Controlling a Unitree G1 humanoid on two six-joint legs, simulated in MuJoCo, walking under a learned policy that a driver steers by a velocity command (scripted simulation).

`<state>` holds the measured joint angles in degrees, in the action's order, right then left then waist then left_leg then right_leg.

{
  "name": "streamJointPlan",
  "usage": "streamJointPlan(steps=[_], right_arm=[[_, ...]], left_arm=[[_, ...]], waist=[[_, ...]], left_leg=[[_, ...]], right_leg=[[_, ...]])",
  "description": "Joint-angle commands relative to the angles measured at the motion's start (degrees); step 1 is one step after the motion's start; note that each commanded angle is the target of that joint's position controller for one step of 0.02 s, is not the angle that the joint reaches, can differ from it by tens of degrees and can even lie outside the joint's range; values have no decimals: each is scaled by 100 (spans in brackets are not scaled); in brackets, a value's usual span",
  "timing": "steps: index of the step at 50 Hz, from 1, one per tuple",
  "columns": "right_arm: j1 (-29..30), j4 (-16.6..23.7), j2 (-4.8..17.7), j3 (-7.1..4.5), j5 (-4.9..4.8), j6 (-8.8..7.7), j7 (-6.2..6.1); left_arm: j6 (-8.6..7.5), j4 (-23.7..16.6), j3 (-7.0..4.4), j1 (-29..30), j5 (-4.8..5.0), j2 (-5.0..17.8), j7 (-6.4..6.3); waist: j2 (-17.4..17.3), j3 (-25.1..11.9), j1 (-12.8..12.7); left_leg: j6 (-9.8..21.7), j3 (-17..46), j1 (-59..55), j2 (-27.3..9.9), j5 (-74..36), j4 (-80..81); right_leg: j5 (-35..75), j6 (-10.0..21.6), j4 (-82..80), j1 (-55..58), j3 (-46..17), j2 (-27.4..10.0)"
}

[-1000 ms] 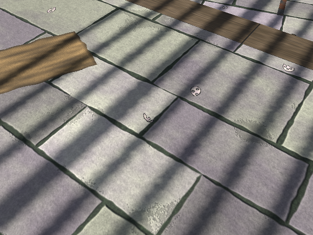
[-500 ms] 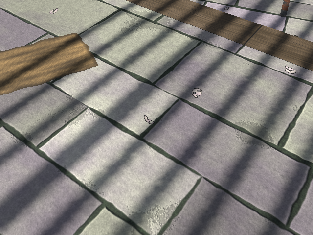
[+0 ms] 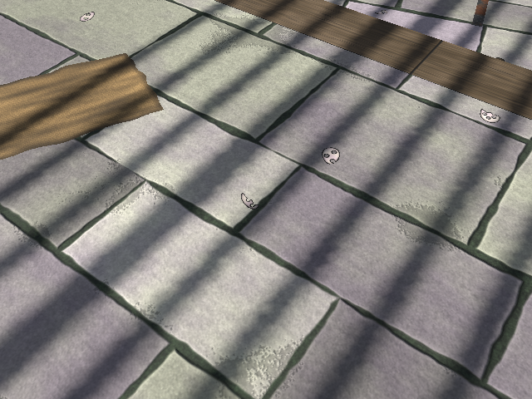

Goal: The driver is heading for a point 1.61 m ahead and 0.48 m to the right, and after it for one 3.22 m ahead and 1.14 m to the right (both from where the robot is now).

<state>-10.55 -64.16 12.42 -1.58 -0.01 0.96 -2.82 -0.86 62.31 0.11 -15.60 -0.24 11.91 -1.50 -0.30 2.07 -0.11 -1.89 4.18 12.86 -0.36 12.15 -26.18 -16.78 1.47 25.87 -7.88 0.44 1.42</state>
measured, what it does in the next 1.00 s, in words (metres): walks ahead: left foot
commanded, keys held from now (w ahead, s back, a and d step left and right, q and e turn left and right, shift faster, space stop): no key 0.58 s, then w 0.42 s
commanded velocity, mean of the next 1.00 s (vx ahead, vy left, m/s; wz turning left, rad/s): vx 0.11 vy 0.00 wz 0.00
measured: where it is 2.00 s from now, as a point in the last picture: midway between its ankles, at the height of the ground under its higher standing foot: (270, 347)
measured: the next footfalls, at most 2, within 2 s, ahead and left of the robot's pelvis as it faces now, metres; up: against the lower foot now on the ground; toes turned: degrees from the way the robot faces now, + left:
left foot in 0.88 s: +0.11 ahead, +0.15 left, +0.00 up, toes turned +3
right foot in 1.38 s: +0.50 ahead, -0.07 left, +0.00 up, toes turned -3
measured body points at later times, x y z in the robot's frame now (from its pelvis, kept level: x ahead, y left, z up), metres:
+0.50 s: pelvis +0.00 +0.00 +0.00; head +0.01 -0.01 +0.45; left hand -0.01 +0.23 -0.15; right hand +0.02 -0.25 -0.16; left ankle +0.02 +0.14 -0.74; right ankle -0.03 -0.10 -0.74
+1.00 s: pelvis +0.10 +0.06 +0.00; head +0.11 +0.08 +0.45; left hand +0.13 +0.32 -0.15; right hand +0.10 -0.20 -0.14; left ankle +0.07 +0.14 -0.74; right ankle +0.03 -0.09 -0.65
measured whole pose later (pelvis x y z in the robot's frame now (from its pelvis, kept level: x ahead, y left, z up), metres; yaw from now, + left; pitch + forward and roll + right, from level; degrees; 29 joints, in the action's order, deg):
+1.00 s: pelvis +0.10 +0.06 +0.00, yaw +0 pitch +1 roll +0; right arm -19.4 -62.6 12.1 -2.4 -0.7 -6.6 0.8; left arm -4.9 57.2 -2.6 -19.7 2.3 14.7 -0.5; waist 2.2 -1.0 1.0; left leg 2.8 -3.4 10.3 1.2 17.0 -26.6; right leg -19.4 4.3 64.7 -23.4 -1.5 -1.5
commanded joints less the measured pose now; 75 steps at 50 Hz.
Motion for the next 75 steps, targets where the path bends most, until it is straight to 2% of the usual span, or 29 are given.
streamJointPlan(steps=[1,29,31,32,34,35,37,40,43,44,45,46,47,48,49,51,54,59,63,65,66,68,69,70,71,72,73,74,75], right_arm=[[-133,104,580,-74,-1,-36,-20],[-466,-12,439,-25,-19,-41,-51],[-561,-66,334,-5,-32,-32,-59],[-505,-26,353,-20,-56,-48,-60],[-130,229,326,-8,-58,-198,-2],[57,349,314,-3,-86,-307,52],[186,485,377,-46,-159,-477,157],[120,524,373,-83,-210,-665,261],[-1178,-10,374,-218,-196,-632,288],[-1766,-120,555,-303,-189,-616,265],[-2506,-139,1185,-429,-158,-614,210],[-2640,-171,1278,-387,-27,-716,301],[-1925,10,990,-276,-43,-805,327],[-1404,200,695,-188,-64,-846,366],[-1052,333,634,-137,-49,-843,408],[-1081,359,417,-54,-8,-777,410],[-1580,263,570,-54,24,-713,304],[-1747,384,770,-78,15,-644,168],[-2024,304,788,-129,-76,-609,143],[-1873,350,896,-187,-66,-568,130],[-1783,394,989,-227,-32,-540,122],[-1599,486,1008,-246,49,-440,120],[-1607,630,890,-183,114,-442,124],[-2371,731,6,70,121,-598,263],[-1938,715,360,0,-41,-847,335],[-1263,1027,732,-92,-222,-997,359],[-837,1174,859,-104,-217,-1078,309],[-676,1203,898,-173,-140,-1076,250],[-762,1242,890,-215,-78,-1009,211]], left_arm=[[-32,-99,-91,-353,3,569,-16],[-41,-88,-105,-800,22,378,-27],[-17,-21,-134,-945,50,422,-56],[-3,-64,-207,-938,97,641,-83],[-45,-130,-353,-1117,159,1048,-107],[-100,-174,-408,-1101,145,1135,-114],[-224,-258,-405,-1038,94,962,-87],[-254,-414,-424,-803,220,944,-45],[-197,-506,-415,-672,229,994,-3],[-245,-594,-351,-471,198,823,21],[-326,-802,-221,-363,101,348,51],[-431,-941,-210,-386,221,202,51],[-512,-998,-265,-265,348,489,76],[-569,-1008,-289,-142,351,618,124],[-595,-960,-328,-145,281,646,121],[-559,-933,-428,-81,188,783,153],[-453,-1055,-398,283,148,516,205],[-474,-1601,-272,1705,162,330,261],[-517,-1849,-245,2256,204,400,384],[-557,-1875,-292,2133,208,544,448],[-558,-1810,-356,1851,207,687,459],[-500,-1370,-594,355,225,1105,432],[-442,-1155,-704,-582,187,1416,391],[-434,-1017,-796,-1112,121,1860,414],[-418,-1008,-658,-939,107,1352,395],[-460,-1117,-593,-367,109,1143,379],[-506,-1286,-536,182,93,986,386],[-540,-1361,-489,495,45,848,414],[-558,-1403,-448,636,-5,749,411]], waist=[[36,47,0],[41,130,3],[186,80,-32],[432,236,-81],[1008,684,-262],[1043,932,-297],[809,1075,-242],[614,713,-93],[457,224,466],[-9,62,768],[-1562,-341,914],[-1778,-459,785],[-902,168,463],[-559,437,319],[-360,472,167],[-452,432,91],[-359,386,148],[-341,601,413],[-372,743,409],[-460,519,176],[-595,204,-5],[-711,-784,-774],[-266,-1407,-1084],[1381,-2381,-570],[1125,-2344,-722],[1002,-1318,-613],[259,-894,-412],[-121,-568,-175],[-56,-509,53]], left_leg=[[180,-6,-281,-62,-816,263],[159,-33,-203,-63,-824,236],[168,-314,-107,182,334,-7],[193,-551,226,379,1152,-417],[282,-668,1208,241,1396,-1561],[357,-506,1583,-36,1308,-2079],[490,-240,2442,-404,1679,-2626],[552,-535,1591,-348,1262,-1261],[369,-1135,-993,327,62,-310],[515,-444,-1689,-100,275,49],[1095,1862,-2378,-1557,1010,1007],[1798,4001,-2323,-2309,2022,1824],[1752,3634,-1897,-2359,2406,1790],[1506,2770,-1553,-2026,2061,1788],[1313,2058,-1316,-1726,1335,1842],[1045,955,-1117,-1248,-135,1860],[1158,407,-1188,-1123,-1585,1872],[1169,-40,-920,-998,-1699,2158],[1170,-146,-1486,-1263,-1963,2051],[1066,-313,-1945,-1380,-2952,1652],[993,-413,-2139,-1409,-3980,1257],[746,-779,-1918,-1152,-5440,-662],[581,-884,-565,-940,-3999,-2340],[190,-631,1764,252,217,-4706],[331,229,2560,307,1703,-5529],[474,265,3079,-6,1388,-5636],[531,226,2840,-297,863,-5266],[510,149,2524,-466,615,-4821],[484,179,2098,-629,498,-4514]], right_leg=[[726,43,-603,-495,-254,-274],[866,68,-585,-496,-247,-263],[-728,177,-789,-490,-329,-244],[-1836,377,-978,-571,-647,-420],[-3245,1006,-1703,-600,-2067,-1504],[-3159,1287,-1952,-670,-2627,-1961],[-2322,1387,-1951,-112,-2786,-2197],[-1170,949,-1646,-13,-1669,-1630],[-672,743,-712,-1334,-856,-995],[-51,522,443,-1811,-450,-677],[-589,113,2720,-2739,289,-109],[-1470,142,4091,-3494,-362,183],[-1087,296,4737,-4046,-671,-280],[-421,411,4742,-4085,-663,-543],[84,429,4460,-3915,-561,-729],[600,349,3877,-3477,-368,-908],[971,106,3417,-3604,-94,-898],[1910,-51,1400,-3277,213,-634],[1988,147,642,-3132,188,-492],[1735,343,440,-2824,234,-364],[1569,451,508,-2358,342,-197],[1393,757,581,-424,556,206],[1193,1079,691,1310,-522,-551],[-380,2240,-46,3322,-3804,-2028],[-744,2134,-985,3333,-4832,-2071],[-373,1820,-1075,2549,-3995,-1895],[384,1648,-1182,1570,-3228,-1681],[1092,1563,-1279,710,-2661,-1461],[1446,1513,-1400,171,-2282,-1282]])
Keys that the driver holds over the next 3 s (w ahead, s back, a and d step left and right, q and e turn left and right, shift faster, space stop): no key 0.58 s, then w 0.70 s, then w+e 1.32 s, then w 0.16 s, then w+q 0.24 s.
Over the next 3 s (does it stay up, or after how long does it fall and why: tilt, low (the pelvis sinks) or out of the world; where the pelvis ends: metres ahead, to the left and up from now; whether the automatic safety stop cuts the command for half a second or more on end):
stays up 1.14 -0.28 -0.01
